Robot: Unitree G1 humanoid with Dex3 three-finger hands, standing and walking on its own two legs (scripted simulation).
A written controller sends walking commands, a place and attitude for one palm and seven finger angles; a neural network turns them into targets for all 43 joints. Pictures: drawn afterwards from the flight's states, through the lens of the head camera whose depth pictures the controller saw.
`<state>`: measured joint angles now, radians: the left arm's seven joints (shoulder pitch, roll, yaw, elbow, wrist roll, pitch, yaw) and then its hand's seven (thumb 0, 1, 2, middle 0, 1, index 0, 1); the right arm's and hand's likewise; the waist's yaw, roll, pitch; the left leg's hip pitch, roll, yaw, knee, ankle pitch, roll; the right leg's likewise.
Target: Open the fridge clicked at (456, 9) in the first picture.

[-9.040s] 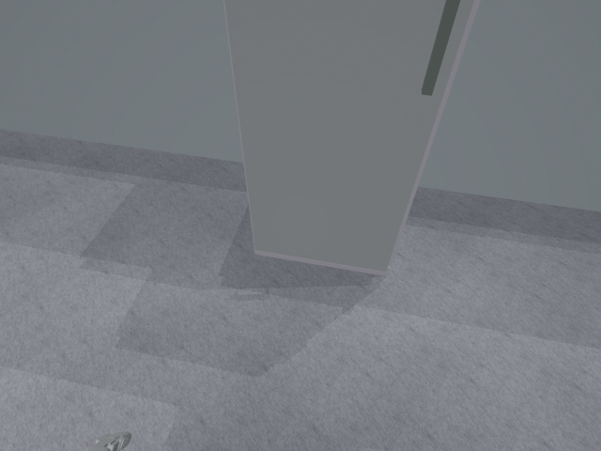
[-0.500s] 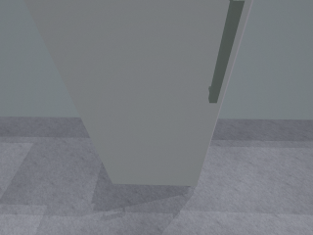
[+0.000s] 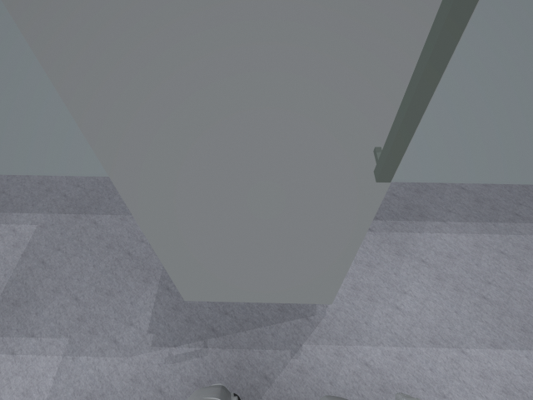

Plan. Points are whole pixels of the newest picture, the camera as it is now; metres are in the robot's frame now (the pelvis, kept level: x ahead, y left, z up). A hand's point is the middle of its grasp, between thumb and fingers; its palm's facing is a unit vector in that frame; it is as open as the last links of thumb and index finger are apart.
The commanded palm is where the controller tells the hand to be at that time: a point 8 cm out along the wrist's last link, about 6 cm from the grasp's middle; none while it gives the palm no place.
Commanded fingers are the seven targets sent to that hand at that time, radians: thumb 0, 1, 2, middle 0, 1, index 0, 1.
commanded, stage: come to a stop and stand still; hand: right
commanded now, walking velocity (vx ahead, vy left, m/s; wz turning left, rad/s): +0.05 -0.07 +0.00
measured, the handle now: (409, 93) +0.45 -0.14 +0.22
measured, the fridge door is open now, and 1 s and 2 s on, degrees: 0 0 0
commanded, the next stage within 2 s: look again from close up in 1.12 s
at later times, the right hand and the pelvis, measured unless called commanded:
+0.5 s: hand out of the picture -0.03 -0.19 -0.17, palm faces +0.00 +0.99 -0.16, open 7.4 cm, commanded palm none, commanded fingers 0.00 -0.90 -0.90 0.20 0.30 0.20 0.30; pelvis -0.02 -0.03 +0.01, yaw +2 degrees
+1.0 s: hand out of the picture -0.06 -0.18 -0.17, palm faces -0.01 +0.98 -0.19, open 7.4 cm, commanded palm none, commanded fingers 0.00 -0.90 -0.90 0.20 0.30 0.20 0.30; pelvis -0.07 -0.01 +0.01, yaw +2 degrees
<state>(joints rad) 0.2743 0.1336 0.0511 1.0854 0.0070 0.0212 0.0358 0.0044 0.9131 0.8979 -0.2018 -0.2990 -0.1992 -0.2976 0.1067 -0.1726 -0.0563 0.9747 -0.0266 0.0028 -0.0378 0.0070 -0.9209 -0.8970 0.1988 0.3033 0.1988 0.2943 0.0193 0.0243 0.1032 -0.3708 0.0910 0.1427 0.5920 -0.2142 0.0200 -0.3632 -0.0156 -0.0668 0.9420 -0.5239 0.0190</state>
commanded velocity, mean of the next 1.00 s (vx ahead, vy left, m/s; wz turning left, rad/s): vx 0.02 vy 0.03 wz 0.00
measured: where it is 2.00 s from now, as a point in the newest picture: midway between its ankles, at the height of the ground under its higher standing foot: outside the picture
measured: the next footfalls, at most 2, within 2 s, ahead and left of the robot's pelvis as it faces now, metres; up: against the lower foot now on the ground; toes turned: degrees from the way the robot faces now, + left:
right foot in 0.10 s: +0.03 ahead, -0.12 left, +0.00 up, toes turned -1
left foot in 0.42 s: +0.00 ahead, +0.10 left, +0.00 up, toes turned +4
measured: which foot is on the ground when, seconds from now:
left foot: down 0.00-0.10, up 0.12-0.40, down 0.42-1.00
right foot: up 0.00-0.08, down 0.10-1.00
